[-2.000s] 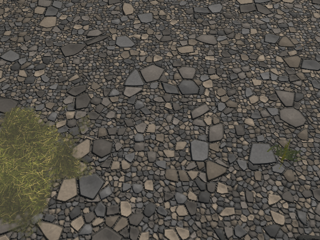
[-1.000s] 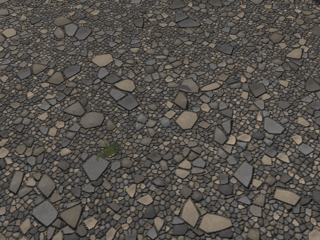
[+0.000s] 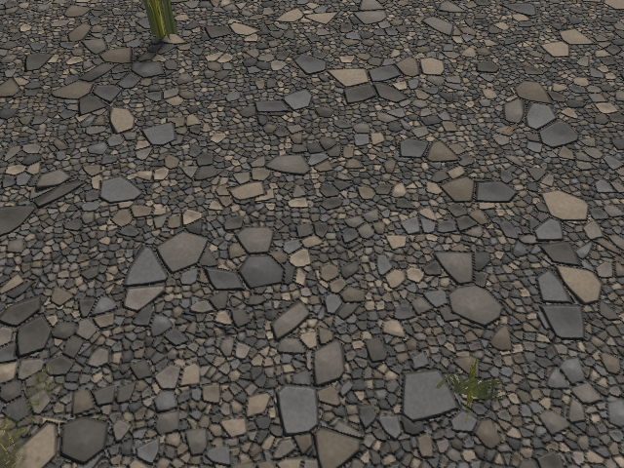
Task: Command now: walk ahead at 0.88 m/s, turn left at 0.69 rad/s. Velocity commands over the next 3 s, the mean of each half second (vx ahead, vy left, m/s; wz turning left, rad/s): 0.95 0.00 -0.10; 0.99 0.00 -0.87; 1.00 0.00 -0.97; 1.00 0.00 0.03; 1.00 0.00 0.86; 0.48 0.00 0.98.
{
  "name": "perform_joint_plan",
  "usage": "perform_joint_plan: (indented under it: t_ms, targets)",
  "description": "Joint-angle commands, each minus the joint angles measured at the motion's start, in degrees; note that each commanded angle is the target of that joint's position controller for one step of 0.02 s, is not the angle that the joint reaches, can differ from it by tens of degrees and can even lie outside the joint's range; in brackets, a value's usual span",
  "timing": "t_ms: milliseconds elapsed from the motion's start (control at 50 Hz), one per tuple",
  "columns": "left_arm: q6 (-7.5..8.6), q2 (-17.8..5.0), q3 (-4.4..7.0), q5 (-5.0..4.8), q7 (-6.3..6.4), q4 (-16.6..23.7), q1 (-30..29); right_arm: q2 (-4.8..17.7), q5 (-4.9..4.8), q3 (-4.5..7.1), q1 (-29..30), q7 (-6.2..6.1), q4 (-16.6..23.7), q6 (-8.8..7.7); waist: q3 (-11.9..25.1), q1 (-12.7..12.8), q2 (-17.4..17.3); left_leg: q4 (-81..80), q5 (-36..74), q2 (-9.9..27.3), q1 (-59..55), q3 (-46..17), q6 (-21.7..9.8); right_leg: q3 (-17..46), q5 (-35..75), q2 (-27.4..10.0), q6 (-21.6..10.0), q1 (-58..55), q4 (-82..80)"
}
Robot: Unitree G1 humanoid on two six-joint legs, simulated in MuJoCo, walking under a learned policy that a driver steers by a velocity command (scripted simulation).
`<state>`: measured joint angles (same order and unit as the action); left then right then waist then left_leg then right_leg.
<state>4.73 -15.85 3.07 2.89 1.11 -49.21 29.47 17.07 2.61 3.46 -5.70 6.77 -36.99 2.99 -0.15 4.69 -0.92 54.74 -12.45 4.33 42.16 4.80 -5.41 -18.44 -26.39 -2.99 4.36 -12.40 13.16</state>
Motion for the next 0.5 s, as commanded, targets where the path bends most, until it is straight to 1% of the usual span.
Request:
perform_joint_plan:
  t_ms: [20, 40, 60, 80, 100, 120, 140, 160, 180, 200, 220, 240, 260, 280, 300, 320, 340, 360, 380, 400, 420, 440, 460, 480, 500]
  targets:
    - [0.29, -9.19, 1.07, -0.27, 0.71, -0.17, 0.6, 1.44, -0.08, -0.81, 8.46, -0.94, 6.31, -1.99, -7.95, -3.05, 7.74, -9.74, -7.07, -6.85, -6.98, 7.34, -5.7, 2.19, 66.42, -14.72, -9.32, 5.58, 1.92]
    - [-0.27, -11.45, 1.29, -0.3, 0.72, -0.92, 0.5, 2.96, -0.26, -0.04, 0.38, -1.8, 4.02, -2.35, -2.74, -7.65, 8.78, -9.44, -10.11, -10.9, -17.84, 8.16, -7.1, 2.14, 83.53, -15.86, -10.13, 6.66, 12.47]
    - [-0.43, -13.39, 1.41, -0.93, 0.48, -0.57, -1.08, 5.54, -0.44, 1.36, -12.0, -2.56, 0.23, -2.97, 3.97, -13.68, 9.27, -12.97, -8.09, -12.72, -33.83, 5.27, -8.63, 2.57, 85.8, -16.11, -10.32, 12.27, 25.78]
    - [-0.25, -12.83, 1.05, -1.3, 0.07, 0.56, -3.9, 9.16, -0.05, 3.09, -23.12, -3.51, -4.12, -3.33, 9.65, -19.39, 6.34, -19.37, -7.42, -9.39, -52.86, -3.07, -8.98, 2.39, 69.59, -13.44, -9.37, 25.6, 43.42]
    - [0.12, -2.94, -1.15, -2.25, -2.01, 4.99, -0.89, 16.86, 0.49, 4.54, -20.61, -4.72, -4.5, -3.39, 14.62, -11.25, -12.54, -27.51, -27.23, 11.08, -70.5, -36.19, -13.13, 6.3, -0.46, -2.32, -5.93, 52.01, 67.54]
    - [1.17, -7.9, -0.24, -2.64, -1.93, 7.02, -8.12, 16.71, -0.84, 4.67, -23.57, -5.14, -3.18, -3.55, 22.0, -15.33, -3.27, -37.57, -29.21, 15.11, -68.67, -52.51, -11.9, 19.98, 1.15, 0.65, -7.17, 54.01, 73.77]
    - [1.28, -8.16, 0.22, -3.91, -1.68, 8.02, -13.65, 14.98, 0.37, 4.1, -20.86, -5.87, -5.74, -3.88, 9.85, -13.91, -0.49, -38.68, -17.32, 13.99, -61.33, -41.51, -9.6, 21.14, 8.3, -1.23, -8.43, 59.08, 74.46]
    - [1.37, -6.25, -0.42, -4.09, -1.66, 6.83, -11.44, 11.71, 0.55, 3.29, -18.89, -6.3, -6.65, -4.69, 3.09, -10.72, 1.62, -38.62, -7.45, 13.45, -51.36, -33.3, -8.59, 21.43, 11.38, -3.09, -9.09, 56.74, 70.83]
    - [0.84, -5.53, -0.47, -3.38, -1.85, 5.3, -10.41, 8.58, 0.81, 2.31, -15.25, -6.36, -6.59, -5.71, 0.35, -8.11, 3.61, -39.5, -3.96, 10.65, -44.29, -26.21, -6.42, 22.88, 12.93, -4.51, -9.33, 53.24, 67.21]
    - [-0.48, -4.07, -0.72, -2.71, -2.34, 3.54, -6.52, 6.07, 0.22, 1.33, -13.0, -6.46, -6.76, -6.48, -1.34, -5.07, 1.44, -41.44, -2.18, 8.48, -38.96, -20.26, -3.94, 23.83, 14.73, -5.15, -9.16, 49.56, 64.7]
    - [-1.92, -3.21, -0.75, -2.35, -2.87, 1.7, -4.47, 3.83, -0.3, 0.56, -12.39, -6.3, -7.26, -7.28, -2.23, -3.65, 0.2, -42.43, 1.76, 6.85, -36.84, -15.46, -1.92, 24.37, 15.46, -5.55, -9.02, 47.98, 63.2]
    - [-2.91, -2.78, -0.59, -2.32, -3.39, 1.28, -4.41, 3.19, -0.85, 0.29, -12.54, -6.23, -7.95, -8.07, -3.46, -2.83, -0.91, -43.9, 5.36, 5.87, -35.84, -12.24, -0.28, 24.03, 15.79, -5.06, -8.6, 49.01, 62.37]
    - [-3.56, -2.46, -0.45, -2.36, -3.72, 1.34, -6.16, 2.98, -1.33, 0.1, -13.19, -5.95, -8.73, -8.73, -5.33, -2.68, -1.26, -45.16, 10.79, 4.8, -34.83, -8.05, 1.61, 23.55, 16.86, -4.68, -8.4, 50.58, 60.97]
    - [-3.76, -2.25, -0.38, -2.68, -3.86, 2.17, -9.23, 2.47, -1.47, -0.15, -13.81, -5.57, -9.23, -9.25, -7.22, -3.08, -1.64, -46.27, 17.82, 2.87, -33.45, -3.06, 3.91, 22.11, 19.03, -3.69, -8.29, 51.25, 58.49]
    - [-3.7, -1.36, -0.69, -3.02, -4.06, 3.34, -12.39, 2.27, -1.41, -0.35, -14.02, -5.33, -9.57, -9.69, -8.39, -3.28, -3.12, -47.68, 22.93, 1.43, -31.94, 0.62, 5.08, 20.09, 22.25, -2.72, -8.34, 51.25, 54.78]
    - [-3.48, -1.07, -0.91, -3.37, -4.21, 4.08, -15.23, 1.66, -1.37, -0.66, -14.38, -5.24, -10.06, -10.05, -9.49, -3.79, -3.5, -48.61, 28.9, -0.22, -31.6, 3.71, 6.11, 17.91, 25.6, -1.5, -8.61, 51.31, 51.1]
    - [-3.2, -0.83, -1.19, -3.46, -4.41, 4.83, -17.58, 1.49, -1.33, -0.99, -15.01, -5.37, -10.51, -10.35, -9.73, -4.14, -4.08, -49.08, 35.41, -0.63, -32.62, 5.73, 6.25, 15.41, 28.22, -0.53, -9.05, 51.65, 47.67]
    - [-2.9, -0.76, -1.47, -3.41, -4.58, 5.46, -19.54, 1.26, -1.42, -1.35, -15.46, -5.69, -10.9, -10.48, -9.69, -4.32, -3.45, -49.39, 41.72, -0.59, -34.31, 7.42, 6.6, 12.98, 30.34, 0.31, -9.58, 51.7, 44.15]
    - [-2.61, -0.54, -1.82, -3.23, -4.8, 5.95, -20.7, 1.63, -1.58, -1.6, -15.39, -6.13, -11.17, -10.52, -9.4, -4.0, -2.66, -49.57, 47.7, -0.22, -36.1, 8.99, 7.01, 10.66, 32.11, 1.2, -10.27, 50.69, 39.86]
    - [-2.43, -0.69, -2.1, -3.11, -4.97, 6.17, -21.24, 2.4, -1.81, -1.7, -14.93, -6.67, -11.17, -10.59, -8.69, -3.48, -2.26, -48.77, 55.83, 0.36, -37.52, 10.13, 7.42, 8.28, 33.33, 2.61, -10.86, 47.93, 35.23]
    - [-2.47, -1.46, -2.1, -2.93, -5.11, 6.1, -20.8, 3.69, -1.93, -1.58, -15.01, -7.47, -11.21, -10.79, -6.82, -2.51, -2.89, -46.55, 66.14, 1.58, -40.04, 10.61, 7.84, 6.41, 34.53, 4.32, -11.48, 44.42, 32.03]
    - [-2.78, -2.62, -1.89, -2.77, -5.15, 5.62, -19.11, 5.31, -2.02, -1.27, -14.84, -8.52, -11.22, -10.78, -4.45, -0.94, -4.11, -42.97, 74.66, 3.09, -42.74, 10.85, 8.28, 5.53, 35.12, 5.75, -12.12, 40.47, 30.15]
    - [-3.3, -4.38, -1.38, -2.66, -5.03, 4.43, -15.28, 7.17, -1.95, -0.79, -14.03, -9.62, -10.87, -10.39, -1.39, 1.58, -5.28, -37.59, 82.23, 4.38, -45.11, 10.75, 8.66, 4.83, 34.14, 7.57, -12.69, 35.38, 29.41]
    - [-3.87, -6.91, -0.44, -2.48, -4.76, 2.45, -8.27, 9.03, -1.65, -0.21, -12.03, -10.48, -10.08, -9.64, 2.13, 5.64, -6.13, -28.7, 88.14, 5.42, -45.46, 10.21, 8.97, 4.86, 31.1, 9.54, -13.48, 27.96, 29.46]
    - [-4.38, -9.95, 1.0, -2.14, -4.34, -0.77, 3.33, 10.59, -1.05, 0.32, -7.76, -10.89, -8.61, -8.69, 6.12, 11.82, -6.18, -14.42, 89.1, 6.26, -41.48, 9.05, 8.81, 7.27, 27.59, 10.11, -15.49, 16.63, 29.3]
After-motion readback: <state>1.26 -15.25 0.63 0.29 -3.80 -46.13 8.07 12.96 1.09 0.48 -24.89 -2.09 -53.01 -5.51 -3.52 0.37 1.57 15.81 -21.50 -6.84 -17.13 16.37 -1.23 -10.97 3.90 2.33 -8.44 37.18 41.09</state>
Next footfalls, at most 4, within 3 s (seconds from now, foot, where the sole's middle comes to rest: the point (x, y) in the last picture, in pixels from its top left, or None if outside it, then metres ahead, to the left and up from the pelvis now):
0.08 left None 0.21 0.11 -0.75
0.54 right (324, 390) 0.64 0.06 -0.75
0.92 left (294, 241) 1.06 0.17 -0.75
1.38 right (442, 199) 1.25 -0.23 -0.75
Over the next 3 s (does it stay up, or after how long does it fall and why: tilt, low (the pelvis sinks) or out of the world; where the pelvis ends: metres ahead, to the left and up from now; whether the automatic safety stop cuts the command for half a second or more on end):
stays up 2.08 -1.11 0.01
